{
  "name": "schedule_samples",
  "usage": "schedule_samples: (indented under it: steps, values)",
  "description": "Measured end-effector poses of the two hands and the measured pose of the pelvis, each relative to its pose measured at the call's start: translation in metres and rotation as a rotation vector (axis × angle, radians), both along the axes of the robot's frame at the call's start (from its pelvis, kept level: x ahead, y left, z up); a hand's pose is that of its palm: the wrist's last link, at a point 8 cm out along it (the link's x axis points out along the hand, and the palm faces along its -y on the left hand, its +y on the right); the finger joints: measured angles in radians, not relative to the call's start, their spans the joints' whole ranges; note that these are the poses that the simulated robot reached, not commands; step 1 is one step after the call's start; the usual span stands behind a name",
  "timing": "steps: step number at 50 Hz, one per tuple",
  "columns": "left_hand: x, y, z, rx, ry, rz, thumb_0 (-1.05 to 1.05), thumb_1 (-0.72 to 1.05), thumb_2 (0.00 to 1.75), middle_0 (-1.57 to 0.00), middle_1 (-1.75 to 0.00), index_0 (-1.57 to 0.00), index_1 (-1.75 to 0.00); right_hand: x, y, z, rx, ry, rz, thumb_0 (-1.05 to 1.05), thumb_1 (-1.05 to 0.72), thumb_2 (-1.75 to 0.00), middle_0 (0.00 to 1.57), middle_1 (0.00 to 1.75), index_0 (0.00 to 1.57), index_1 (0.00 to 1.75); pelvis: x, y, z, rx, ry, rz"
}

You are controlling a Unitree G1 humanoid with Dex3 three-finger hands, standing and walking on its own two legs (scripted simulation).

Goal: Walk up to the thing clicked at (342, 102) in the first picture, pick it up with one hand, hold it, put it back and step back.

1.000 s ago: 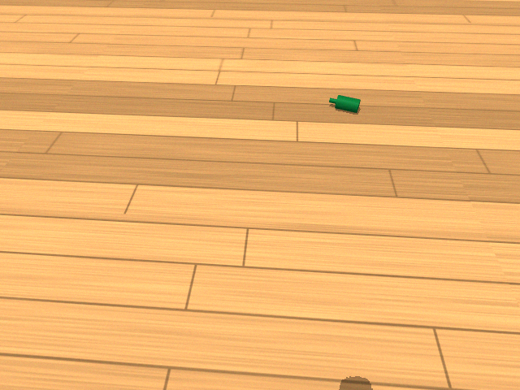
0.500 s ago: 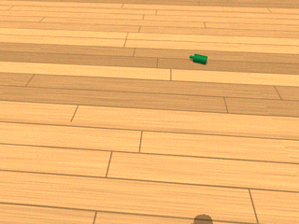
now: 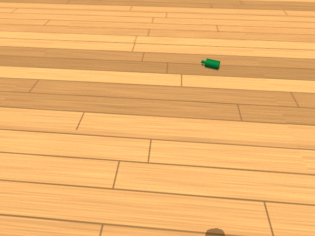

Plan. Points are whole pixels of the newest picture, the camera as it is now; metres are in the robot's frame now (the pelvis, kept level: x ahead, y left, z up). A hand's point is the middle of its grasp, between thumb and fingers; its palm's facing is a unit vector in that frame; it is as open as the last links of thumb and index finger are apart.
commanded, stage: stand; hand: left
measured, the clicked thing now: (210, 63) +1.94 -0.54 -0.74
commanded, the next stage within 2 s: walk up in 0.12 s
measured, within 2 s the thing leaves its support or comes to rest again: neither
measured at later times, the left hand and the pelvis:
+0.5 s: hand (95, 218) +0.22 +0.20 -0.14, palm faces -0.15 -0.89 -0.44, open 7.4 cm; pelvis +0.08 -0.09 -0.04, yaw -11 degrees
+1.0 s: hand (136, 150) +0.47 +0.11 -0.17, palm faces -0.35 -0.88 -0.33, open 7.4 cm; pelvis +0.33 -0.14 -0.02, yaw -19 degrees
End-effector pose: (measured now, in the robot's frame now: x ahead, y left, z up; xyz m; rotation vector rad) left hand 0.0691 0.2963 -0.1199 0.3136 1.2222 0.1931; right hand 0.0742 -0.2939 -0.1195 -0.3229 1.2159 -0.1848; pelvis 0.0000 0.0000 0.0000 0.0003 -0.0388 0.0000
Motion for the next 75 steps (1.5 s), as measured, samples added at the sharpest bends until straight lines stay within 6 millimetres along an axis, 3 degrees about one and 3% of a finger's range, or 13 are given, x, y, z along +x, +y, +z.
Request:
schedule_samples:
  steps: [7, 11, 17, 22, 26, 31, 37, 41, 46, 56, 65, 69, 75]
  values:
    - [-0.001, 0.001, 0.001, -0.004, -0.004, 0.0, 0.0, 0.91, 0.9, -0.2, -0.3, -0.2, -0.3, 0.0, -0.001, 0.001, 0.003, -0.01, -0.003, 0.0, -0.9, -0.9, 0.2, 0.3, 0.2, 0.3, 0.0, 0.0, 0.0, 0.002, 0.003, -0.006]
    - [0.01, 0.005, 0.004, -0.01, 0.017, -0.052, 0.0, 0.91, 0.9, -0.2, -0.3, -0.2, -0.3, -0.003, -0.019, 0.007, -0.004, -0.106, -0.046, 0.0, -0.9, -0.9, 0.21, 0.3, 0.21, 0.3, 0.005, -0.005, -0.004, 0.01, 0.025, -0.066]
    - [0.062, -0.003, 0.02, 0.014, -0.024, -0.133, 0.01, 0.91, 0.9, -0.2, -0.3, -0.2, -0.3, -0.025, -0.073, 0.013, -0.068, -0.091, -0.119, 0.0, -0.9, -0.9, 0.21, 0.3, 0.21, 0.3, 0.028, -0.031, -0.006, 0.023, 0.016, -0.127]
    - [0.118, -0.031, 0.025, 0.068, -0.066, -0.191, 0.01, 0.91, 0.9, -0.2, -0.3, -0.2, -0.3, -0.02, -0.13, -0.002, -0.094, -0.072, -0.179, 0.0, -0.9, -0.9, 0.21, 0.3, 0.21, 0.3, 0.063, -0.069, -0.021, 0.036, 0.003, -0.177]
    - [0.15, -0.063, 0.018, 0.094, -0.141, -0.187, 0.0, 0.91, 0.9, -0.2, -0.3, -0.2, -0.3, 0.006, -0.163, -0.019, -0.096, -0.046, -0.19, 0.0, -0.9, -0.9, 0.2, 0.3, 0.2, 0.3, 0.089, -0.099, -0.036, -0.001, 0.0, -0.191]
    - [0.163, -0.101, 0.02, 0.042, -0.096, -0.178, 0.0, 0.91, 0.9, -0.2, -0.3, -0.2, -0.3, 0.066, -0.165, -0.005, -0.032, -0.108, -0.157, 0.01, -0.91, -0.9, 0.2, 0.3, 0.2, 0.3, 0.126, -0.116, -0.017, -0.018, -0.005, -0.214]
    - [0.198, -0.122, 0.009, 0.0, -0.017, -0.203, 0.0, 0.9, 0.9, -0.2, -0.3, -0.21, -0.3, 0.133, -0.166, 0.012, -0.006, -0.147, -0.133, 0.0, -0.9, -0.9, 0.2, 0.3, 0.2, 0.3, 0.182, -0.132, -0.01, -0.026, 0.01, -0.251]
    - [0.245, -0.125, -0.006, -0.019, -0.004, -0.221, 0.0, 0.9, 0.9, -0.2, -0.3, -0.21, -0.3, 0.179, -0.172, 0.017, -0.036, -0.138, -0.139, 0.0, -0.9, -0.9, 0.2, 0.3, 0.2, 0.3, 0.231, -0.136, -0.016, -0.039, 0.018, -0.264]
    - [0.33, -0.127, -0.029, -0.012, 0.005, -0.279, 0.01, 0.9, 0.9, -0.2, -0.3, -0.21, -0.3, 0.233, -0.18, 0.016, -0.107, -0.202, -0.18, 0.0, -0.9, -0.9, 0.2, 0.3, 0.2, 0.3, 0.294, -0.133, -0.033, -0.003, 0.006, -0.298]
    - [0.518, -0.186, 0.01, -0.019, -0.129, -0.462, 0.01, 0.91, 0.9, -0.2, -0.3, -0.2, -0.3, 0.244, -0.19, 0.028, -0.087, -0.123, -0.338, 0.0, -0.9, -0.9, 0.2, 0.3, 0.21, 0.3, 0.388, -0.163, -0.01, 0.027, 0.001, -0.363]
    - [0.656, -0.272, 0.027, 0.021, -0.224, -0.539, 0.0, 0.91, 0.9, -0.2, -0.3, -0.2, -0.3, 0.275, -0.246, -0.011, -0.034, 0.008, -0.426, 0.0, -0.9, -0.9, 0.21, 0.3, 0.21, 0.3, 0.482, -0.233, -0.027, 0.038, 0.006, -0.379]
    - [0.688, -0.308, 0.027, 0.017, -0.283, -0.507, 0.0, 0.91, 0.9, -0.2, -0.3, -0.2, -0.3, 0.321, -0.273, -0.025, -0.014, 0.028, -0.42, 0.01, -0.9, -0.9, 0.2, 0.3, 0.2, 0.3, 0.514, -0.261, -0.031, 0.014, -0.005, -0.389]
    - [0.697, -0.327, 0.029, 0.001, -0.208, -0.468, 0.0, 0.91, 0.9, -0.2, -0.3, -0.2, -0.3, 0.417, -0.303, -0.009, 0.004, -0.078, -0.364, 0.01, -0.9, -0.9, 0.2, 0.3, 0.2, 0.3, 0.564, -0.282, -0.014, -0.004, 0.001, -0.402]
